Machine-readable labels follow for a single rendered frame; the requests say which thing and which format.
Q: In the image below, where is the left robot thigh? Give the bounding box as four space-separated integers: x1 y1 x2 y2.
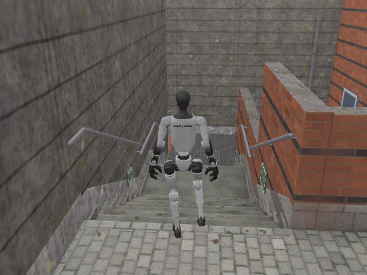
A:
164 160 179 202

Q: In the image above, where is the right robot upper arm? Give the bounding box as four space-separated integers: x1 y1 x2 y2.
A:
195 116 210 148

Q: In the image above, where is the robot left hand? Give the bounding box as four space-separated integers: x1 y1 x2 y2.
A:
149 165 162 180

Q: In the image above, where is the left robot forearm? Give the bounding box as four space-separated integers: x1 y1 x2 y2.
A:
150 140 162 166

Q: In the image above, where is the robot right hand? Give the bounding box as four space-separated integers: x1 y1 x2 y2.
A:
205 166 218 182

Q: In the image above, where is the left robot upper arm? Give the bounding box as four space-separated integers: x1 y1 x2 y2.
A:
156 116 171 148

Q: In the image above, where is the left robot foot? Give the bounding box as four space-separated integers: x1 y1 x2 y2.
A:
173 224 181 238

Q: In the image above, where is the right robot forearm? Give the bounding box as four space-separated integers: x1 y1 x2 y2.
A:
205 140 217 167

